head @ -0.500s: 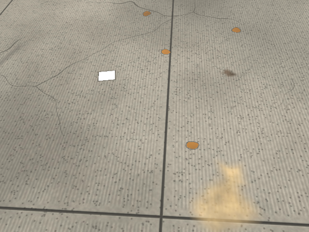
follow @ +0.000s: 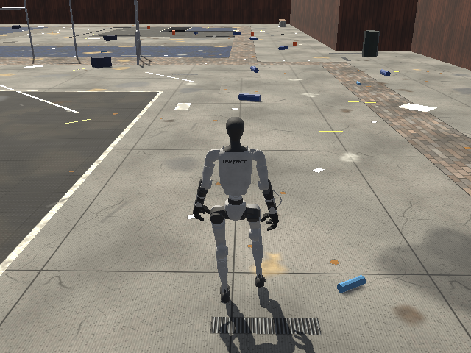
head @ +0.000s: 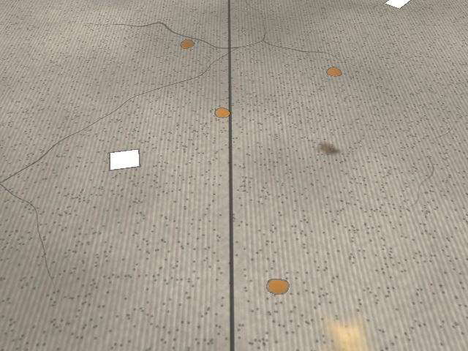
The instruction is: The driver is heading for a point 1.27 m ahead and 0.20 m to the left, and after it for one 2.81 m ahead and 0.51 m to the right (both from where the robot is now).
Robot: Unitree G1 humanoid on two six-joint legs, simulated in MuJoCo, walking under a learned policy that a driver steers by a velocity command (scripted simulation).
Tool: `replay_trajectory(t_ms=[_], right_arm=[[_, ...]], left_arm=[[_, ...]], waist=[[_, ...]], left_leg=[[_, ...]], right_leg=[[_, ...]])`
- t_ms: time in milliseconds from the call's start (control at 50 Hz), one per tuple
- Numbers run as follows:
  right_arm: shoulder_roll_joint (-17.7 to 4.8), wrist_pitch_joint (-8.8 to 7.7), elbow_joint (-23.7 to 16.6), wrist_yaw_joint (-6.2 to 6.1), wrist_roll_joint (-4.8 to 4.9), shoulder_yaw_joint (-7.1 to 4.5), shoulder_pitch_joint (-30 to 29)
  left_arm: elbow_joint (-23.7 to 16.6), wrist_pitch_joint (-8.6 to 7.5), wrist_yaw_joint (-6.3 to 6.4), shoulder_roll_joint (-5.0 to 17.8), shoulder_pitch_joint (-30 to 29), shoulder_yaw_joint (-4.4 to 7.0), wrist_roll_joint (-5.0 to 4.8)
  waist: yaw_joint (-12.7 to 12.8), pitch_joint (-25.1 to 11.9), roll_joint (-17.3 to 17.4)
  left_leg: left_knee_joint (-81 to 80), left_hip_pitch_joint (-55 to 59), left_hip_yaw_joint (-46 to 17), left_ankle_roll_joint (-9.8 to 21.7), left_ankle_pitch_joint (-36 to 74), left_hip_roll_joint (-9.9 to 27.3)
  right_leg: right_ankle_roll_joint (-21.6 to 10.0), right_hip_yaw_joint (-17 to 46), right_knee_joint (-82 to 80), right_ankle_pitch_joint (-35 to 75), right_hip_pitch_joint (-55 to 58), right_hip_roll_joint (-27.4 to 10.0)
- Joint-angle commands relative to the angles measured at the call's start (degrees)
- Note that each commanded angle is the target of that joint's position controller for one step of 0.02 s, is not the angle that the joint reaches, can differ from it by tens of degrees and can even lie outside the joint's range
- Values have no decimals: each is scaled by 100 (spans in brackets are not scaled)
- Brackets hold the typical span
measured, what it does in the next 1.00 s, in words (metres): walks ahead: right foot, then left foot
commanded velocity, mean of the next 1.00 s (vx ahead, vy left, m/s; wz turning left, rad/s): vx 0.50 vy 0.00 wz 0.00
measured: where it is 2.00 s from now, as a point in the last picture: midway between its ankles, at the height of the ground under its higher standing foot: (238, 202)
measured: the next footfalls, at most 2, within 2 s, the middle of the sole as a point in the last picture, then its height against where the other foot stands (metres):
right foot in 0.30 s outside the picture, level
left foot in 0.86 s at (211, 307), level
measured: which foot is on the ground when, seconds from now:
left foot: down 0.00-0.32, up 0.34-0.84, down 0.86-1.00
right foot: up 0.00-0.28, down 0.30-0.88, up 0.90-1.00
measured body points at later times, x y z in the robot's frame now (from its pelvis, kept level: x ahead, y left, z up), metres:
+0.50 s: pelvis +0.27 -0.08 +0.00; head +0.29 -0.10 +0.45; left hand +0.33 +0.18 -0.12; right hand +0.36 -0.35 -0.14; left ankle +0.27 +0.08 -0.66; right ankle +0.30 -0.16 -0.74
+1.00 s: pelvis +0.55 -0.01 -0.01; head +0.58 +0.00 +0.44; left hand +0.57 +0.25 -0.16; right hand +0.67 -0.27 -0.13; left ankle +0.61 +0.07 -0.74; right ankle +0.43 -0.16 -0.65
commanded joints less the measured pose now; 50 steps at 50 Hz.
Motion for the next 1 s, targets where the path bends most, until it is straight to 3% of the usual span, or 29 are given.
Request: replay_trajectory(t_ms=[20,120,180,220,260,280,300,320,340,360,380,400,420,440,480,520,640,760,820,840,860,880,900,920,940,960,980,1000], right_arm=[[-753,-97,-310,-116,7,-118,-215],[-944,-8,-179,-207,113,-152,349],[-961,64,-54,-211,146,-167,622],[-993,121,-12,-226,149,-193,665],[-1081,182,-29,-236,153,-228,531],[-1063,212,-66,-237,137,-214,398],[-878,225,-135,-233,72,-142,344],[-379,146,-294,-204,6,27,744],[-117,-8,-226,-168,97,118,992],[-796,-118,-298,-145,232,-47,567],[-948,-160,-457,-144,293,-88,80],[-881,-140,-493,-177,227,-100,-152],[-826,-68,-496,-207,149,-145,-183],[-690,18,-472,-210,132,-143,-75],[-500,137,-438,-224,122,-137,40],[-526,178,-572,-242,86,-164,-300],[-383,128,-946,-177,83,-138,-1569],[-416,49,-1276,-8,152,-99,-2407],[-607,-10,-1260,57,155,-172,-2089],[-753,-18,-1123,43,145,-258,-1587],[-1017,-13,-803,6,139,-408,-596],[-1476,3,-581,-56,69,-535,493],[-1748,29,-459,-19,48,-575,789],[-1214,15,-502,-13,90,-423,659],[-999,-4,-595,-30,108,-356,138],[-871,-10,-715,-27,87,-302,-392],[-716,-22,-745,-5,32,-263,-669],[-582,-43,-716,10,-27,-219,-750]], left_arm=[[-246,26,40,253,187,75,68],[-531,-44,-58,161,-902,29,1],[-706,-71,-165,193,-1357,8,-49],[-808,-116,-242,271,-1460,19,-58],[-771,-166,-282,430,-1110,84,-55],[-611,-181,-272,597,-531,185,-42],[-294,-194,-233,934,554,347,-33],[-128,-178,-202,1578,1526,501,86],[-38,-143,-233,1444,1754,463,61],[-103,-158,-241,992,1387,318,34],[-240,-148,-232,756,842,238,31],[-312,-143,-258,602,386,178,54],[-337,-158,-281,443,166,132,80],[-292,-160,-304,366,118,110,106],[-146,-188,-301,445,307,135,99],[-32,-188,-243,606,508,181,104],[186,-92,-93,708,997,185,45],[489,30,-40,777,1446,235,-16],[490,102,-10,897,1262,290,-27],[463,130,-8,927,1129,296,-21],[421,158,-12,807,1050,247,11],[276,150,-13,631,1108,154,109],[308,14,-94,-199,1856,-69,75],[354,-126,-115,397,1486,60,-63],[151,-206,-126,715,932,149,-188],[73,-218,-79,726,618,157,-168],[51,-184,-37,680,472,202,-71],[66,-104,-26,572,610,220,-41]], waist=[[263,311,456],[-135,333,473],[-284,457,518],[-245,474,554],[17,293,664],[353,-33,659],[790,-729,497],[867,-1723,-587],[789,-2242,-1526],[786,-1597,-962],[642,-993,-600],[454,-591,-137],[277,-378,-121],[147,-284,-203],[40,-162,-177],[64,1,-74],[394,267,-102],[586,562,-124],[300,307,-262],[5,-12,-323],[-435,-586,-229],[-742,-1453,465],[-307,-2172,1994],[-494,-1975,1397],[-387,-1167,1134],[-178,-724,599],[-12,-414,446],[183,-366,594]], left_leg=[[-1168,-549,-1218,974,394,1608],[-1052,91,-923,704,434,1553],[-812,640,-975,677,339,1761],[-566,991,-1055,614,411,1940],[-124,1128,-1067,503,1111,2002],[561,1060,-882,385,2078,1803],[1876,537,-585,209,2413,1445],[4189,-1471,-128,-174,742,745],[5528,-2921,-629,-296,-2366,139],[6088,-3472,-1096,-160,-2214,526],[6017,-3531,-936,-78,-1685,841],[5664,-3279,-808,-107,-1203,1084],[5282,-2977,-814,-130,-906,1268],[5088,-2674,-800,-160,-730,1339],[4843,-2573,-709,-239,-530,1348],[4385,-2945,-694,-331,-114,1377],[2415,-3048,-491,-414,1302,1200],[1520,-3180,-437,-243,946,1044],[1302,-2383,-252,-29,351,814],[1237,-1589,-66,77,291,602],[1233,-245,-13,242,401,496],[1332,1611,-1298,623,474,1593],[574,3386,-4070,1502,-702,2787],[143,3186,-4412,1273,-1198,2662],[47,2413,-3551,1012,-924,2515],[-102,1499,-2859,880,-293,2326],[-280,772,-2380,824,170,2126],[-448,356,-2047,764,368,1957]], right_leg=[[159,7,-794,878,-182,-238],[220,-250,-2657,1750,14,70],[174,-266,-3164,1480,-29,162],[33,-261,-3415,1062,27,215],[-137,-390,-3642,655,650,381],[-264,-552,-3773,578,1462,576],[-489,-391,-3694,695,2943,463],[-1220,1658,-3740,486,5270,-998],[-1738,3824,-4676,-244,6145,-1666],[-1451,3410,-4800,-458,5619,-1480],[-1230,2501,-4859,-68,4810,-1281],[-1126,1856,-5069,456,3981,-1027],[-1027,1410,-5267,736,3453,-794],[-986,1136,-5443,860,3113,-643],[-1064,765,-5634,1354,2856,-530],[-1106,556,-5745,1728,2915,-531],[-896,59,-5912,1531,3171,-354],[-843,76,-5586,1511,4126,-721],[-702,35,-5032,2661,4341,-801],[-613,-93,-4459,3623,4260,-672],[-456,-316,-3337,4001,3856,-352],[-244,-579,-1445,2332,2540,39],[89,-317,455,-1767,287,1129],[-44,468,1148,-2123,-325,877],[-141,332,1200,-1625,-661,584],[-142,154,938,-1039,-420,257],[-120,104,621,-706,-157,76],[-124,150,403,-489,225,-80]])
